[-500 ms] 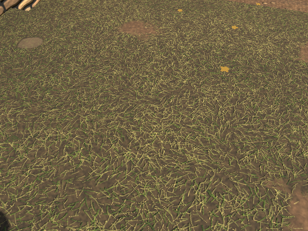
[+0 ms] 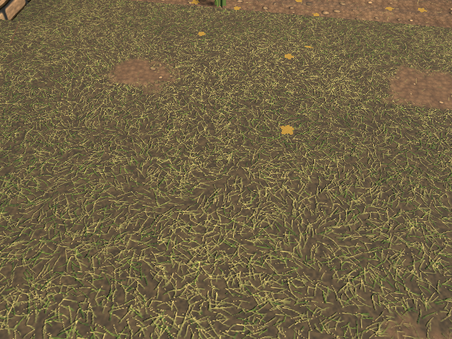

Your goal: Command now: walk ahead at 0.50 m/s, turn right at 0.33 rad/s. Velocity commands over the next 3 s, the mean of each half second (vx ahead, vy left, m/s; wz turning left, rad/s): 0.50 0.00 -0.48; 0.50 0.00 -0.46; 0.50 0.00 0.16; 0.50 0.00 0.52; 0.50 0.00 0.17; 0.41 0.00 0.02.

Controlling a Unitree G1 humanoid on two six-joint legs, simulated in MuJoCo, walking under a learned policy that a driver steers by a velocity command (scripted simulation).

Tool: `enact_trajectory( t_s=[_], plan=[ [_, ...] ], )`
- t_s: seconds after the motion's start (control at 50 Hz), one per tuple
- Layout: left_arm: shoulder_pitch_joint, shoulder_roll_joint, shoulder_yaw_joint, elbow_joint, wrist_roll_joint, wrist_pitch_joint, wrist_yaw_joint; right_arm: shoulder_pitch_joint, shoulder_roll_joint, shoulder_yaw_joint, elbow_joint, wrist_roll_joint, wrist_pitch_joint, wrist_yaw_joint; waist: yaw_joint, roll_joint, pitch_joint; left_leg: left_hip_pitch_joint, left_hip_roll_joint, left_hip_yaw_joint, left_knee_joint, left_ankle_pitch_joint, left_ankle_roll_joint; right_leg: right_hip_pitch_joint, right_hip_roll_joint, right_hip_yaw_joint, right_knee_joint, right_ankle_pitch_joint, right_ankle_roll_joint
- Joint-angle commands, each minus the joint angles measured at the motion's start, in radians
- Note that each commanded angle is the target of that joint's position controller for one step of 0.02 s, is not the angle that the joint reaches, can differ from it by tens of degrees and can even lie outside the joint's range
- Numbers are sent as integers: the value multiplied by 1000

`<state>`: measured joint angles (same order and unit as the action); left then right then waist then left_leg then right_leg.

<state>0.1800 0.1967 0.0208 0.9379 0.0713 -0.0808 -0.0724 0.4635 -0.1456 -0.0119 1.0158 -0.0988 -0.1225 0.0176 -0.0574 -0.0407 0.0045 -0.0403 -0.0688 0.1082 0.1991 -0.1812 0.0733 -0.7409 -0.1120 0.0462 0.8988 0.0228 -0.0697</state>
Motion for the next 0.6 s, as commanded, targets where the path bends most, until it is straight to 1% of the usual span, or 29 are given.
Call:
enact_trajectory(
  t_s=[0.02, 0.06, 0.12, 0.14, 0.18, 0.2, 0.22, 0.24, 0.26, 0.28, 0.3, 0.32, 0.34, 0.36, 0.38, 0.4, 0.42, 0.44, 0.46, 0.48, 0.5, 0.52, 0.54, 0.56, 0.58, 0.6],
  plan=[
    [-52, 20, 0, -66, -6, 10, -8, 36, -108, -10, -35, 3, -20, 16, 25, 93, 48, -111, 284, -23, -76, 466, 184, 60, 4, -36, -114, 156, 17],
    [-91, 36, 6, -87, -13, 18, -7, 65, -126, -11, -22, 4, -20, 21, 21, 96, 63, -46, 303, -10, -66, 504, 175, 43, 20, -39, -172, 178, 12],
    [-157, 46, 13, -115, -18, 27, -4, 111, -133, -13, 9, 8, -15, 20, 14, 94, 81, 118, 327, 14, -46, 545, 150, 2, 39, -41, -269, 124, -7],
    [-186, 64, 24, -122, -19, 26, -6, 126, -127, -12, 18, 6, -8, 21, 11, 84, 88, 171, 323, 23, -40, 552, 134, -8, 49, -38, -322, 98, -16],
    [-224, 66, 31, -137, -19, 24, -6, 148, -144, -21, 35, 10, 9, 20, 14, 105, 89, 258, 350, 36, -14, 623, 121, 10, 74, -57, -360, -14, -33],
    [-227, 72, 36, -140, -22, 21, -4, 145, -159, -28, 34, 12, 15, 18, 22, 111, 85, 283, 357, 50, 11, 704, 114, 41, 92, -73, -369, -74, -43],
    [-218, 89, 45, -143, -27, 17, 2, 137, -175, -36, 28, 9, 18, 15, 38, 122, 74, 289, 361, 67, 55, 818, 102, 98, 121, -93, -366, -119, -58],
    [-182, 111, 56, -141, -39, 7, 8, 121, -191, -42, 19, 5, 18, 10, 71, 127, 44, 262, 352, 98, 132, 957, 84, 205, 164, -126, -369, -103, -81],
    [-94, 137, 67, -124, -50, -6, 18, 112, -196, -41, 7, -4, 12, 6, 107, 134, -14, 162, 323, 122, 252, 1046, 44, 393, 195, -126, -310, -23, -116],
    [109, 166, 75, -63, -68, -23, 31, 189, -152, -25, -13, 2, 1, -13, 116, 63, -224, -194, 275, 106, 494, 933, -63, 904, 141, 24, -161, -25, -211],
    [352, 209, 94, -7, -61, -24, 47, 76, -185, -11, -56, -6, -14, 12, 260, 9, -281, -507, 143, 104, 758, 456, -128, 1165, 32, 288, -310, -113, -302],
    [553, 210, 80, 77, -25, -23, 44, -27, -160, -10, -92, -1, -6, 55, 295, -65, -353, -672, 18, -24, 1096, -377, -128, 1316, -132, 589, -491, -81, -375],
    [529, 242, 106, 92, -8, -48, 50, -179, -145, -14, -142, 32, -7, 58, 304, -17, -171, -836, 69, -188, 1167, -358, -69, 1203, -121, 563, -546, -131, -290],
    [396, 220, 104, 75, -22, -67, 51, -238, -157, -13, -160, 26, -11, 35, 262, -29, -33, -838, 124, -234, 1157, -323, -58, 986, -102, 483, -547, -113, -264],
    [291, 145, 78, 58, -32, -70, 45, -215, -155, -14, -166, 8, -10, 8, 183, 15, -32, -726, 147, -230, 1094, -284, -38, 805, -84, 433, -573, -107, -270],
    [207, 97, 59, 38, -42, -69, 40, -183, -96, 3, -169, 4, -2, -9, 116, 12, -28, -612, 170, -225, 1033, -250, -25, 639, -62, 392, -612, -94, -274],
    [128, 77, 42, 3, -40, -69, 35, -145, -51, 17, -170, -1, 7, -23, 55, 34, 7, -500, 195, -222, 963, -234, -35, 461, -56, 372, -653, -80, -273],
    [101, 72, 38, -17, -39, -72, 30, -144, -64, 15, -176, 0, 20, -29, 36, 27, 14, -467, 184, -198, 924, -254, -52, 389, -41, 358, -689, -104, -275],
    [86, 92, 42, -35, -40, -78, 26, -150, -92, 11, -185, 6, 28, -33, 31, 20, 5, -451, 178, -176, 862, -235, -69, 351, -19, 328, -704, -134, -261],
    [75, 122, 49, -47, -34, -84, 20, -169, -112, 9, -197, 18, 33, -35, 28, 25, 10, -406, 170, -145, 784, -168, -84, 282, 15, 285, -705, -131, -238],
    [78, 147, 53, -61, -25, -83, 14, -216, -118, 11, -226, 21, 35, -31, 35, 38, 14, -321, 146, -104, 673, -87, -89, 191, 70, 231, -700, -121, -210],
    [100, 173, 59, -62, -14, -73, 7, -269, -76, 28, -256, 20, 40, -20, 48, 5, 15, -231, 115, -49, 646, -8, -91, 101, 115, 189, -679, -136, -191],
    [137, 188, 66, -66, -9, -67, -2, -287, -75, 32, -273, 28, 42, -12, 62, -11, 17, -190, 92, -38, 616, 57, -95, 79, 124, 198, -663, -150, -193],
    [111, 176, 59, -89, 26, -66, -4, -182, -77, 35, -250, 6, 32, 0, 19, -18, 2, -69, 99, -65, 774, 281, -88, -22, 120, 195, -553, -106, -177],
    [78, 163, 56, -115, 24, -69, 1, -70, -116, 17, -230, -3, 25, -4, -41, 6, -13, -36, 97, -49, 809, 195, -94, -38, 115, 222, -461, -59, -178],
    [26, 171, 59, -153, 23, -78, 8, 47, -167, -2, -216, -8, 19, -12, -97, 29, -21, 45, 82, -53, 810, 82, -92, -71, 113, 256, -346, 50, -173]
  ],
)
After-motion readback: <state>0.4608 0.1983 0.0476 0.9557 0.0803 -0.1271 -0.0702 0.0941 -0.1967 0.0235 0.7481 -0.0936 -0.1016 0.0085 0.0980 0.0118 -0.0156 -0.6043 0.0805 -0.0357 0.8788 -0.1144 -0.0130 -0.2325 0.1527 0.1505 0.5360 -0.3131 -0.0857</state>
